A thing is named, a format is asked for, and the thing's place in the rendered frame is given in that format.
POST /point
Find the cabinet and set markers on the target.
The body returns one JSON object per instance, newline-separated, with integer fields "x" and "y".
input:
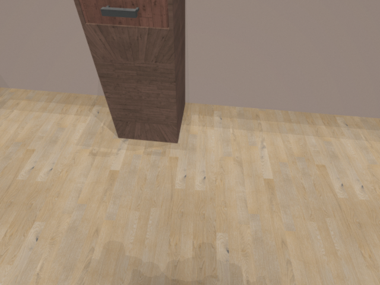
{"x": 142, "y": 73}

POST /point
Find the handle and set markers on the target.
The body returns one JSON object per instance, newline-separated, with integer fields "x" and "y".
{"x": 119, "y": 12}

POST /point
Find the drawer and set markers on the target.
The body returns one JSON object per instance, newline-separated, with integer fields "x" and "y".
{"x": 152, "y": 13}

